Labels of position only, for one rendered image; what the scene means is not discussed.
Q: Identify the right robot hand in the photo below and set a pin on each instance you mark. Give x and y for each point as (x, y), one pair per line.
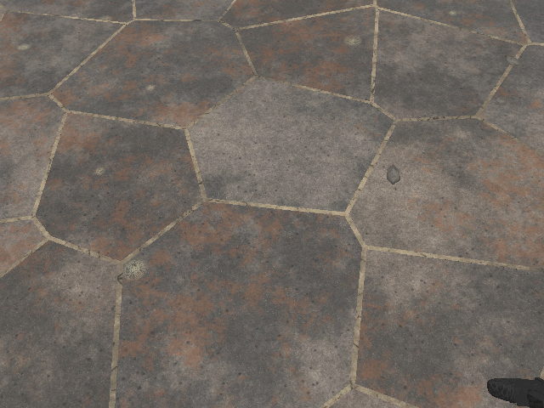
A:
(524, 392)

